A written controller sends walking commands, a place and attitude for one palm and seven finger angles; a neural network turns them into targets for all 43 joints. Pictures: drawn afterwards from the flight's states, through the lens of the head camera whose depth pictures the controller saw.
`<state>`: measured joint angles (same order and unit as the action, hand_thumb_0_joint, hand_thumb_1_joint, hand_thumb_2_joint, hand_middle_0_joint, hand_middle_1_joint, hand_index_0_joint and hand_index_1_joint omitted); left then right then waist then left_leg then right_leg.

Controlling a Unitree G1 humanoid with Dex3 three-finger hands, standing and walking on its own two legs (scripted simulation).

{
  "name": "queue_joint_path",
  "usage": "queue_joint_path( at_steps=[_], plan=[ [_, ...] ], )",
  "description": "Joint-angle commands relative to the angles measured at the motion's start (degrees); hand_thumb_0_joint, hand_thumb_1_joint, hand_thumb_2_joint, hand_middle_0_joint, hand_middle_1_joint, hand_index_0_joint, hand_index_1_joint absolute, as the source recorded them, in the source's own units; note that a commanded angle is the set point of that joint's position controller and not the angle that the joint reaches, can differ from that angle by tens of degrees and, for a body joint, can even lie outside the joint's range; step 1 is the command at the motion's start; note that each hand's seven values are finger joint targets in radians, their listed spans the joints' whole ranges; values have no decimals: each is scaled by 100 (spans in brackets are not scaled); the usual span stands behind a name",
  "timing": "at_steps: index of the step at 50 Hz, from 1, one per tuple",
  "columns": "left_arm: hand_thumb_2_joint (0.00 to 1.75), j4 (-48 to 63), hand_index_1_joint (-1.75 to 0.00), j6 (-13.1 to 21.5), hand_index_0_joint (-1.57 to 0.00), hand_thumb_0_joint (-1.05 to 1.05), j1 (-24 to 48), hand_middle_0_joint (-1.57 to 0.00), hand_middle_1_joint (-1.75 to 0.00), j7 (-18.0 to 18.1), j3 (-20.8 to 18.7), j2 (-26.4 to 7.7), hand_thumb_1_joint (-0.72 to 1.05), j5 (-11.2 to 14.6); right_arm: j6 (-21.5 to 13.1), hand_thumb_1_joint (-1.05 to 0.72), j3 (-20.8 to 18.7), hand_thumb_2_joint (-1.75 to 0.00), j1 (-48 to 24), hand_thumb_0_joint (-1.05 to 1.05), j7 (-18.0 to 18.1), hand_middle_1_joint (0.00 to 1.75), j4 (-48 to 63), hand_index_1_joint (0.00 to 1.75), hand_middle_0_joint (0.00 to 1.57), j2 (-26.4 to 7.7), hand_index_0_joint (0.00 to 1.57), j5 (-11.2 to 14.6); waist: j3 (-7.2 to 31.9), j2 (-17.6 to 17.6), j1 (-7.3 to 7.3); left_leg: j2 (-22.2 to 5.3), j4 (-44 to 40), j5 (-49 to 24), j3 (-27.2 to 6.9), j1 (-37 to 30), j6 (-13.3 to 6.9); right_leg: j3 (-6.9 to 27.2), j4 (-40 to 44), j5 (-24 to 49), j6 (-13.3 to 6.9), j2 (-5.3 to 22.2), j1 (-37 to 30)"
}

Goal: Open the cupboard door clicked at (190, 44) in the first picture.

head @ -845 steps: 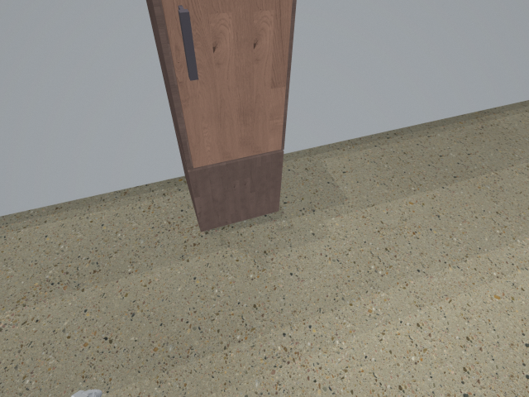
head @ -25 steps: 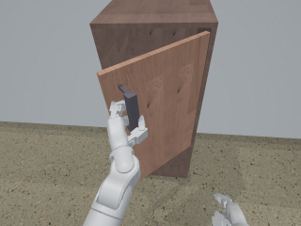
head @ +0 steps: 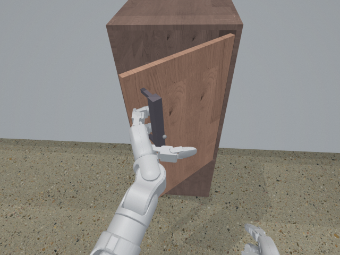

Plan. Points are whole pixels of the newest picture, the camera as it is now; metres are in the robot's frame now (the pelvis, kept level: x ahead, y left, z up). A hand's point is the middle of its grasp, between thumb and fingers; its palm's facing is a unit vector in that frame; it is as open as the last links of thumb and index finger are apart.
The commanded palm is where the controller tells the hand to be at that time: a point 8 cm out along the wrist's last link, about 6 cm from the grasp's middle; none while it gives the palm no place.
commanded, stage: open thumb and fingers to let go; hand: left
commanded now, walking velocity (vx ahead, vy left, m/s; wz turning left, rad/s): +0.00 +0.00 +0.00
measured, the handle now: (152, 121) +0.41 +0.07 +0.12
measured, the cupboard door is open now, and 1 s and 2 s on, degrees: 42 42 42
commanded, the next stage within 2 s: slide the hand sideways off the handle in 0.20 s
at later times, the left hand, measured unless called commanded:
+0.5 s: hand (161, 145) +0.33 +0.05 +0.12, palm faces -0.10 -0.99 -0.09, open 16.5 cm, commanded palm +0.31 +0.07 +0.12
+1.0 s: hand (147, 157) +0.29 +0.07 +0.12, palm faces -0.07 -1.00 -0.01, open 16.4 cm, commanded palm +0.26 +0.12 +0.12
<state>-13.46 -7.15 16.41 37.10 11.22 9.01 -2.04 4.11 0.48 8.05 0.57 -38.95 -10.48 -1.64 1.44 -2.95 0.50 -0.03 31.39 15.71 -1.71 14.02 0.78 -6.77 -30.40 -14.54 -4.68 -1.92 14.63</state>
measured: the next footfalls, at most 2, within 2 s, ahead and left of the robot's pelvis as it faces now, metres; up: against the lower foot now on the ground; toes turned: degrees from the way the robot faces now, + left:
none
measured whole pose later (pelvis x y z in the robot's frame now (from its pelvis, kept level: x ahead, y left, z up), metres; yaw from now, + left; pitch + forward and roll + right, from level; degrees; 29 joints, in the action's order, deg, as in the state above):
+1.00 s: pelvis +0.01 +0.02 +0.00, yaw -2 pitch -4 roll +0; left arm 3.5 -3.9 -0.7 8.0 11.2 -2.2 4.1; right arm 3.3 3.7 9.7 0.7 -31.5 -11.0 1.1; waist 0.7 -2.2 1.6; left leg 0.3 30.4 16.6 1.0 10.3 -0.7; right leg -4.0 -29.7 -14.5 -3.2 -1.7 11.9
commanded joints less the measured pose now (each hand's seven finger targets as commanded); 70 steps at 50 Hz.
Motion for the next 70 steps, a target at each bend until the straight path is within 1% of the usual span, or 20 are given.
queue_joint_path(
  at_steps=[1, 9, 15, 16, 17, 18, 20, 22, 24, 26, 29, 32, 37, 45, 53, 56, 60, 61, 68, 70],
  plan=[
    [30, 960, -70, 390, -22, 0, 2252, -22, -70, 86, 155, 567, -50, -173, -311, -90, -115, -90, -884, 0, -22, 30, 869, 30, 20, -314, 20, -2, 999, 813, -4, 161, -214, -431, 67, -194, -186, 683, 900, -199, 278, 419, -142],
    [30, 600, -30, 337, -15, 0, 2908, -15, -30, 317, 163, 728, -50, -250, -292, -90, -116, -90, -827, 0, -79, 30, 827, 30, 20, -329, 20, -56, 1260, 752, -51, 95, -230, -424, 43, -115, -153, 461, 517, -109, 215, 280, 27],
    [30, 447, -30, 259, -15, 0, 2950, -15, -30, 419, 318, 981, -50, -285, -229, -90, -128, -90, -805, 0, -164, 30, 796, 30, 20, -322, 20, -66, 1349, 676, -22, 9, -213, -649, -28, -77, -82, 308, 191, 166, 153, 189, 122],
    [30, 610, -30, 503, -15, 0, 2478, -15, -30, -822, 1566, 653, -50, -725, -72, -90, -130, -90, -221, 0, -150, 30, 786, 30, 20, -502, 20, -35, 1129, 1128, -462, -6, -274, -969, -51, -257, -175, 518, 50, 705, 143, 203, 188],
    [30, 940, -30, 831, -15, 0, 2845, -15, -30, -1455, 1224, 319, -50, -492, -76, -90, -156, -90, -217, 0, -61, 30, 1005, 30, 20, -516, 20, 22, 1582, 967, -351, 43, -179, -1196, -1, -387, -234, 519, 24, 1114, 139, 208, -30],
    [30, 1208, -30, 1069, -15, 0, 3009, -15, -30, -1951, 1213, 103, -50, -376, -116, -90, -132, -90, -230, 0, 21, 30, 1110, 30, 20, -499, 20, 61, 1829, 722, -324, 58, -124, -1256, 22, -566, -258, 548, -11, 1291, 144, 229, -166],
    [30, 1178, -30, 1353, -15, 0, 2971, -15, -30, -2827, 1390, 146, -50, 17, -230, -90, -56, -90, -223, 0, 113, 30, 1245, 30, 20, -485, 20, 185, 1653, 371, -425, 53, -107, -1067, -24, -753, -276, 512, 24, 1157, 135, 230, -33],
    [30, 987, -30, 1337, -15, 0, 3104, -15, -30, -3080, 1125, 164, -50, 512, -395, -90, 35, -90, -360, 0, 172, 30, 1293, 30, 20, -430, 20, 319, 1302, 326, -380, 42, -238, -493, -114, -647, -235, 425, 183, 506, 165, 161, 180],
    [30, 789, -30, 1197, -15, 0, 3003, -15, -30, -2991, 820, 182, -50, 857, -551, -90, 77, -90, -460, 0, 173, 30, 1274, 30, 20, -457, 20, 376, 934, 514, -281, 25, -433, 71, -204, -399, -185, 360, 267, -45, 193, 119, 277],
    [30, 709, -30, 1109, -15, 0, 2690, -15, -30, -2824, 657, 184, -50, 953, -656, -90, 77, -90, -456, 0, 117, 30, 1245, 30, 20, -488, 20, 380, 859, 660, -182, 13, -531, 155, -239, -306, -164, 313, 236, -140, 206, 110, 242],
    [30, 1095, -30, 1116, -15, 0, 2198, -15, -30, -2637, 442, -69, -50, 774, -736, -90, 30, -90, -421, 0, 11, 30, 1324, 30, 20, -510, 20, 315, 1146, 785, -11, 21, -475, -207, -116, -300, -183, 364, 248, 72, 210, 120, -9],
    [30, 1339, -30, 1148, -15, 0, 1865, -15, -30, -2623, 259, -403, -50, 597, -688, -90, 38, -90, -450, 0, -44, 30, 1405, 30, 20, -530, 20, 290, 969, 857, 46, 16, -487, -220, -21, -202, -206, 432, 351, 55, 218, 146, -82],
    [30, 1878, -30, 1058, -15, 0, 1190, -15, -30, -2649, 62, -739, -50, 461, -576, -90, 74, -90, -580, 0, -37, 30, 1550, 30, 20, -482, 20, 281, 931, 576, 149, 40, -530, -286, 98, -247, -224, 554, 525, 102, 202, 184, -345],
    [30, 2879, -30, 743, -15, 0, 75, -15, -30, -2867, -138, -1037, -50, 584, -417, -90, 127, -90, -740, 0, 13, 30, 1744, 30, 20, -453, 20, 274, 790, 635, 172, 75, -515, -553, 189, -381, -255, 649, 736, 499, 267, 217, -585],
    [30, 3613, -30, 617, -15, 0, -686, -15, -30, -3214, -273, -1307, -50, 693, -458, -90, 162, -90, -740, 0, 70, 30, 1818, 30, 20, -480, 20, 265, 751, 566, 82, 98, -422, -723, 167, -485, -265, 646, 665, 890, 321, 225, -565],
    [30, 3828, -30, 596, -15, 0, -953, -15, -30, -3336, -377, -1409, -50, 737, -521, -90, 168, -90, -743, 0, 99, 30, 1858, 30, 20, -493, 20, 263, 788, 415, 118, 102, -418, -741, 140, -517, -256, 625, 615, 889, 310, 224, -565],
    [30, 3918, -30, 581, -15, 0, -1553, -15, -30, -3514, -734, -1707, -50, 851, -584, -90, 183, -90, -706, 0, 121, 30, 1845, 30, 20, -524, 20, 268, 722, 512, 164, 99, -369, -881, 150, -415, -257, 655, 569, 1199, 340, 234, -654],
    [30, 4053, -30, 582, -15, 0, -1631, -15, -30, -3559, -734, -1681, -50, 887, -604, -90, 193, -90, -725, 0, 127, 30, 1886, 30, 20, -525, 20, 266, 738, 347, 167, 106, -370, -896, 162, -413, -256, 646, 535, 1238, 343, 241, -642],
    [30, 4558, -30, 708, -15, 0, -2048, -15, -30, -3833, -742, -1738, -50, 983, -873, -90, 163, -90, -553, 0, 141, 30, 1924, 30, 20, -589, 20, 278, 791, 296, 116, 81, -272, -1074, 106, -428, -249, 537, 343, 1453, 340, 205, -539],
    [30, 4456, -30, 719, -15, 0, -2488, -15, -30, -3871, -1010, -1951, -50, 1035, -949, -90, 150, -90, -486, 0, 151, 30, 1895, 30, 20, -626, 20, 280, 717, 502, 159, 72, -243, -1054, 88, -315, -253, 529, 336, 1446, 358, 199, -543]
  ],
)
